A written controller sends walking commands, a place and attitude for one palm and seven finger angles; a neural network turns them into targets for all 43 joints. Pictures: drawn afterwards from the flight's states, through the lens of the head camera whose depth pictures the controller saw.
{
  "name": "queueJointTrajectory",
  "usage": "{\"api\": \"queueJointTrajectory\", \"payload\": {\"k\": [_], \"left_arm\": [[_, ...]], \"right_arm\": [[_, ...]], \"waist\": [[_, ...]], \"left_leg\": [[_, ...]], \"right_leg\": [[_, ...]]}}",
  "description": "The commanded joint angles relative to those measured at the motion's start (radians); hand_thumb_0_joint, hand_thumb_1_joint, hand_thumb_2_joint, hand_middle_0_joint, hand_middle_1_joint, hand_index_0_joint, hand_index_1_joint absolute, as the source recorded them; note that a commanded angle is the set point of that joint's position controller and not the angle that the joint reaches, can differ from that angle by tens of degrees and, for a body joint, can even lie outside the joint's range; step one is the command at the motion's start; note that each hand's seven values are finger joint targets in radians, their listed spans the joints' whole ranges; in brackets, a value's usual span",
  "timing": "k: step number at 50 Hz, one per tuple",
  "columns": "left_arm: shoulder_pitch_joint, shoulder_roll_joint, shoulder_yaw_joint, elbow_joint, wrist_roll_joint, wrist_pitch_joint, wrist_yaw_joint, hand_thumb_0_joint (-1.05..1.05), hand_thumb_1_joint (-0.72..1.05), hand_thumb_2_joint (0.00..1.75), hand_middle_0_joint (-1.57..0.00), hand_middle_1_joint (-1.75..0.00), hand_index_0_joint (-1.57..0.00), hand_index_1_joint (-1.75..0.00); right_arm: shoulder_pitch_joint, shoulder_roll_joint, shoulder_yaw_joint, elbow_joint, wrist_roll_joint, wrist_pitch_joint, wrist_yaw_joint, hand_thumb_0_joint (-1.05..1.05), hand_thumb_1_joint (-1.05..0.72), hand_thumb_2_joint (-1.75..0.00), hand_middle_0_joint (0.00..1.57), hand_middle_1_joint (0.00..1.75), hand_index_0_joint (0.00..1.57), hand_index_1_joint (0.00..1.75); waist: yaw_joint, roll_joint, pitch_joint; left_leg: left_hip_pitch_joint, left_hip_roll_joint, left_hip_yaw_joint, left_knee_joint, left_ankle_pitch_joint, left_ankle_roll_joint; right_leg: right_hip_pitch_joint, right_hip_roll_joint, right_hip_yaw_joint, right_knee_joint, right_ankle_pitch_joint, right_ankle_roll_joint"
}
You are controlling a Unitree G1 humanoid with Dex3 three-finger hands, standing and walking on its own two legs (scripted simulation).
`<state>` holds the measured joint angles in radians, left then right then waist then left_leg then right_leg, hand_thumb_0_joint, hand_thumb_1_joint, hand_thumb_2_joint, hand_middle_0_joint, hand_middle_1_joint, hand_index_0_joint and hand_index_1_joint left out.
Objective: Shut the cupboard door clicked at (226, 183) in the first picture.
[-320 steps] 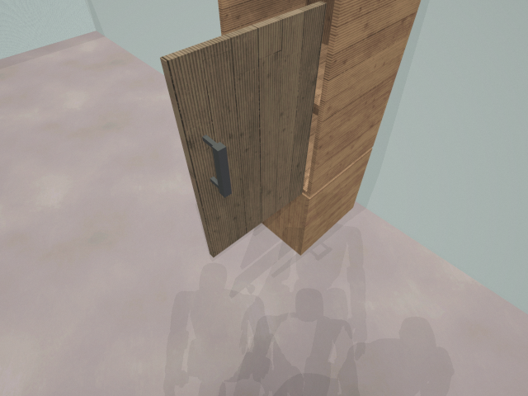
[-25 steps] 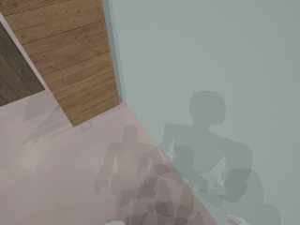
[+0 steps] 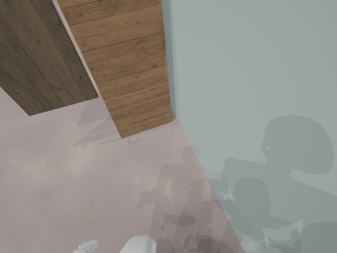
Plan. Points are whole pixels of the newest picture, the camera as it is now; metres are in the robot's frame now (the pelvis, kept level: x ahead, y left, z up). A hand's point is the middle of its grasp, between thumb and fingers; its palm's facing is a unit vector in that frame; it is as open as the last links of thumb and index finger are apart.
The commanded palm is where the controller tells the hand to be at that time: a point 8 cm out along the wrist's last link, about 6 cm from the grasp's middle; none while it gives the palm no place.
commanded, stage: turn to face it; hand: left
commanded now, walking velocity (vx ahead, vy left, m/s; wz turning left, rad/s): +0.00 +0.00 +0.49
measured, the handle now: out of the picture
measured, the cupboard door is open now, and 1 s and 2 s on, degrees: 88 88 88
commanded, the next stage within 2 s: take the last steps up to it in 0.44 s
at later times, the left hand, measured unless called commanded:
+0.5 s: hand out of the picture +0.02 +0.23 -0.17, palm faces +0.26 -0.93 -0.26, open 7.4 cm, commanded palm none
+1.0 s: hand out of the picture -0.05 +0.15 -0.15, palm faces +0.48 -0.85 -0.21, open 7.3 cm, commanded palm none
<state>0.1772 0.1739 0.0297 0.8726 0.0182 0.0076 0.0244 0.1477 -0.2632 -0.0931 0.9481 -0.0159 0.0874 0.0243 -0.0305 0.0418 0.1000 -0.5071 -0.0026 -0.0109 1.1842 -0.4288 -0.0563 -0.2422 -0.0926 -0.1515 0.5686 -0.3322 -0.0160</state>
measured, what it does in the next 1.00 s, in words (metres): steps on the spot, turning left: left foot, then right foot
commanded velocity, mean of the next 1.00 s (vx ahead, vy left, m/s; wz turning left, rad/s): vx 0.14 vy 0.07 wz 0.26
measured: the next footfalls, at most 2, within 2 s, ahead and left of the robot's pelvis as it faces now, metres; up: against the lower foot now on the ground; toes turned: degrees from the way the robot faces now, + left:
left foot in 0.24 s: +0.02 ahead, +0.13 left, +0.00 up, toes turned +14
right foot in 0.60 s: +0.07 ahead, -0.12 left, +0.00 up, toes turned +9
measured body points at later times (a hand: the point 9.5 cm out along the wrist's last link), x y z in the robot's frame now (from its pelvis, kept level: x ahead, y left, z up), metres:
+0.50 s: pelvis +0.01 +0.01 +0.00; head +0.06 +0.02 +0.45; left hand +0.00 +0.27 -0.15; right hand +0.16 -0.20 -0.14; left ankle -0.01 +0.12 -0.74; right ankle +0.02 -0.14 -0.69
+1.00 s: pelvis +0.08 +0.02 +0.01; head +0.12 +0.03 +0.46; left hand -0.07 +0.20 -0.14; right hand +0.24 -0.17 -0.15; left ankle +0.08 +0.19 -0.69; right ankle +0.03 -0.13 -0.74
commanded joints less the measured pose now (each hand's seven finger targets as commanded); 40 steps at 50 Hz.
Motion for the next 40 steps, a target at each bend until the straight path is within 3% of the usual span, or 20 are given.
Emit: {"api": "queueJointTrajectory", "payload": {"k": [1, 6, 8, 10, 11, 12, 13, 14, 17, 20, 25, 27, 28, 29, 30, 31, 32, 34, 36, 40], "left_arm": [[0.060, 0.192, 0.057, -0.050, 0.006, -0.025, 0.015, 0.00, 0.90, 0.90, -0.20, -0.30, -0.20, -0.30], [0.137, 0.224, 0.075, -0.007, 0.012, -0.023, 0.010, 0.00, 0.90, 0.90, -0.20, -0.30, -0.20, -0.30], [0.119, 0.233, 0.080, 0.001, 0.011, -0.024, 0.008, 0.00, 0.90, 0.90, -0.20, -0.30, -0.20, -0.30], [0.090, 0.224, 0.081, 0.004, 0.000, -0.021, 0.001, 0.00, 0.90, 0.90, -0.20, -0.30, -0.20, -0.30], [0.088, 0.192, 0.075, -0.015, -0.010, -0.016, -0.004, 0.00, 0.90, 0.90, -0.20, -0.30, -0.20, -0.30], [0.042, 0.121, 0.048, -0.055, -0.013, -0.011, -0.009, 0.00, 0.90, 0.90, -0.20, -0.30, -0.20, -0.30], [-0.008, 0.139, 0.044, -0.060, -0.001, 0.010, 0.001, 0.00, 0.90, 0.90, -0.20, -0.30, -0.20, -0.30], [-0.014, 0.123, 0.048, -0.039, -0.005, 0.016, 0.004, 0.00, 0.90, 0.90, -0.20, -0.30, -0.20, -0.30], [0.031, 0.125, 0.050, 0.019, -0.003, 0.023, -0.013, 0.00, 0.90, 0.90, -0.20, -0.30, -0.20, -0.30], [0.053, 0.111, 0.044, 0.037, -0.003, 0.023, -0.016, 0.00, 0.90, 0.90, -0.20, -0.30, -0.20, -0.30], [0.048, 0.098, 0.038, 0.037, -0.005, 0.014, -0.014, 0.00, 0.90, 0.90, -0.20, -0.30, -0.20, -0.30], [0.098, 0.095, 0.037, 0.058, -0.006, 0.006, -0.012, 0.00, 0.90, 0.90, -0.20, -0.30, -0.20, -0.30], [0.134, 0.101, 0.040, 0.069, -0.005, -0.004, -0.010, 0.00, 0.90, 0.90, -0.20, -0.30, -0.20, -0.30], [0.163, 0.153, 0.051, 0.077, 0.004, -0.016, -0.007, 0.00, 0.90, 0.90, -0.20, -0.30, -0.20, -0.30], [0.196, 0.249, 0.072, 0.081, 0.016, -0.027, -0.002, 0.00, 0.90, 0.90, -0.20, -0.30, -0.20, -0.30], [0.217, 0.271, 0.071, 0.076, 0.010, -0.027, -0.003, 0.00, 0.90, 0.90, -0.20, -0.30, -0.20, -0.30], [0.184, 0.236, 0.069, 0.075, 0.007, -0.033, 0.000, 0.00, 0.90, 0.90, -0.20, -0.30, -0.20, -0.30], [0.116, 0.166, 0.051, 0.065, 0.003, -0.045, -0.004, 0.00, 0.90, 0.90, -0.20, -0.30, -0.20, -0.30], [0.130, 0.140, 0.050, 0.072, 0.003, -0.062, -0.003, 0.00, 0.90, 0.90, -0.20, -0.30, -0.20, -0.30], [0.237, 0.127, 0.049, 0.131, 0.005, -0.081, 0.000, 0.00, 0.90, 0.90, -0.20, -0.30, -0.20, -0.30]], "right_arm": [[-0.063, -0.028, 0.004, -0.085, 0.002, -0.022, 0.009, 0.00, -0.90, -0.90, 0.20, 0.30, 0.20, 0.30], [-0.109, -0.002, 0.023, -0.096, 0.006, -0.041, 0.005, 0.00, -0.90, -0.90, 0.20, 0.30, 0.20, 0.30], [-0.067, -0.009, 0.025, -0.087, 0.007, -0.048, 0.000, 0.00, -0.90, -0.90, 0.20, 0.30, 0.20, 0.30], [0.010, -0.040, 0.018, -0.066, 0.000, -0.058, -0.003, 0.00, -0.90, -0.90, 0.20, 0.30, 0.20, 0.30], [0.066, -0.126, -0.001, -0.058, -0.010, -0.067, -0.008, 0.00, -0.90, -0.90, 0.20, 0.30, 0.20, 0.30], [0.137, -0.221, -0.024, -0.046, -0.014, -0.067, -0.017, 0.00, -0.90, -0.90, 0.20, 0.30, 0.20, 0.30], [0.157, -0.217, -0.018, -0.026, -0.008, -0.060, -0.030, 0.00, -0.90, -0.90, 0.20, 0.30, 0.20, 0.30], [0.110, -0.197, -0.014, -0.038, -0.009, -0.063, -0.043, 0.00, -0.90, -0.90, 0.20, 0.30, 0.20, 0.30], [-0.004, -0.124, 0.012, -0.063, -0.010, -0.072, -0.052, 0.00, -0.90, -0.90, 0.20, 0.30, 0.20, 0.30], [0.007, -0.120, 0.017, -0.051, -0.009, -0.077, -0.051, 0.00, -0.90, -0.90, 0.20, 0.30, 0.20, 0.30], [0.011, -0.125, 0.009, -0.037, -0.013, -0.067, -0.044, 0.00, -0.90, -0.90, 0.20, 0.30, 0.20, 0.30], [-0.009, -0.113, 0.010, -0.032, -0.008, -0.064, -0.043, 0.00, -0.90, -0.90, 0.20, 0.30, 0.20, 0.30], [-0.013, -0.103, 0.012, -0.031, -0.003, -0.064, -0.041, 0.00, -0.90, -0.90, 0.20, 0.30, 0.20, 0.30], [-0.005, -0.063, 0.016, -0.034, 0.005, -0.065, -0.035, 0.00, -0.90, -0.90, 0.20, 0.30, 0.20, 0.30], [-0.003, -0.005, 0.026, -0.058, 0.008, -0.065, -0.023, 0.00, -0.90, -0.90, 0.20, 0.30, 0.20, 0.30], [-0.059, -0.050, 0.015, -0.074, -0.002, -0.053, -0.019, 0.00, -0.90, -0.90, 0.20, 0.30, 0.20, 0.30], [-0.083, -0.054, 0.008, -0.069, -0.007, -0.051, -0.018, 0.00, -0.90, -0.90, 0.20, 0.30, 0.20, 0.30], [-0.042, -0.041, 0.006, -0.028, -0.009, -0.050, -0.003, 0.00, -0.90, -0.90, 0.20, 0.30, 0.20, 0.30], [-0.008, -0.014, 0.011, -0.004, -0.011, -0.052, 0.009, 0.00, -0.90, -0.90, 0.20, 0.30, 0.20, 0.30], [-0.046, 0.009, 0.015, -0.003, -0.008, -0.052, 0.017, 0.00, -0.90, -0.90, 0.20, 0.30, 0.20, 0.30]], "waist": [[0.046, -0.216, -0.113], [0.088, -0.243, -0.132], [0.063, -0.237, -0.146], [0.010, -0.178, -0.174], [-0.025, 0.020, -0.228], [-0.063, 0.273, -0.231], [-0.066, 0.171, -0.222], [-0.042, 0.214, -0.207], [0.019, 0.111, -0.138], [0.027, 0.102, -0.146], [0.020, 0.118, -0.131], [0.045, 0.109, -0.144], [0.066, 0.083, -0.155], [0.079, -0.041, -0.158], [0.095, -0.309, -0.137], [0.133, -0.316, -0.086], [0.112, -0.332, -0.023], [0.062, -0.197, 0.011], [0.056, -0.200, -0.033], [0.086, -0.167, -0.027]], "left_leg": [[-0.038, 0.031, 0.040, -0.118, 0.004, -0.014], [0.047, 0.013, 0.106, -0.399, -0.040, 0.010], [0.127, 0.005, 0.120, -0.518, 0.015, 0.024], [0.329, 0.010, 0.118, -0.729, 0.206, 0.045], [0.512, 0.166, -0.060, -0.779, 0.476, 0.117], [0.582, 0.415, -0.359, -0.806, 0.905, 0.272], [0.522, 0.428, -0.318, -0.800, 0.878, 0.306], [0.486, 0.378, -0.279, -0.803, 0.808, 0.290], [0.379, 0.277, -0.133, -0.820, 0.715, 0.238], [0.394, 0.254, -0.101, -0.823, 0.723, 0.226], [0.348, 0.238, -0.139, -0.807, 0.623, 0.216], [0.314, 0.212, -0.132, -0.774, 0.552, 0.190], [0.268, 0.175, -0.116, -0.734, 0.429, 0.157], [0.151, 0.098, -0.056, -0.634, 0.193, 0.105], [-0.050, -0.037, 0.056, -0.422, -0.103, 0.044], [-0.092, -0.021, -0.010, -0.198, -0.203, 0.041], [-0.135, 0.009, -0.061, -0.072, -0.117, 0.045], [-0.149, 0.045, -0.059, 0.021, 0.069, 0.033], [-0.145, 0.058, -0.028, -0.001, 0.147, 0.016], [-0.198, 0.074, 0.007, -0.076, 0.186, -0.001]], "right_leg": [[0.175, -0.248, 0.080, -0.192, 0.553, -0.081], [0.253, -0.278, 0.057, -0.118, 0.740, -0.098], [0.226, -0.282, 0.043, -0.077, 0.736, -0.086], [0.118, -0.244, -0.017, 0.058, 0.635, -0.020], [-0.068, -0.169, -0.060, 0.224, 0.374, 0.040], [-0.290, -0.043, -0.029, 0.428, -0.310, 0.088], [-0.294, -0.036, 0.103, 0.511, -0.341, 0.077], [-0.314, -0.034, 0.135, 0.554, -0.289, 0.078], [-0.262, -0.023, 0.141, 0.531, -0.146, 0.080], [-0.219, -0.005, 0.117, 0.425, -0.120, 0.082], [-0.100, 0.040, 0.077, 0.187, -0.118, 0.074], [-0.002, 0.057, 0.059, 0.035, -0.001, 0.068], [0.092, 0.048, 0.058, -0.092, 0.096, 0.066], [0.209, -0.049, 0.162, -0.211, 0.086, 0.044], [0.307, -0.283, 0.445, -0.313, 0.051, -0.048], [0.191, -0.398, 0.537, -0.371, -0.010, -0.131], [0.129, -0.370, 0.553, -0.388, -0.023, -0.140], [0.106, -0.284, 0.358, -0.373, -0.002, -0.093], [0.162, -0.246, 0.226, -0.357, 0.128, -0.058], [0.246, -0.274, 0.177, -0.361, 0.251, -0.068]]}}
